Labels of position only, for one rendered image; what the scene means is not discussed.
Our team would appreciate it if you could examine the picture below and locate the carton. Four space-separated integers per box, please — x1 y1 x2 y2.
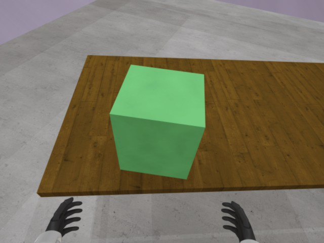
110 65 206 179

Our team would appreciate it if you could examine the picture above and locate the robot left forearm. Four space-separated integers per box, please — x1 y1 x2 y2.
34 230 62 243

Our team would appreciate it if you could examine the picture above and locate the right robot hand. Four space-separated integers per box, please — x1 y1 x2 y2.
221 201 256 243

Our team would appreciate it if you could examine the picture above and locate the table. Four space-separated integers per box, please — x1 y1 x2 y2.
37 55 324 197

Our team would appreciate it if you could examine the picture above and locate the left robot hand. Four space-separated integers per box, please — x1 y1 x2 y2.
46 197 83 237

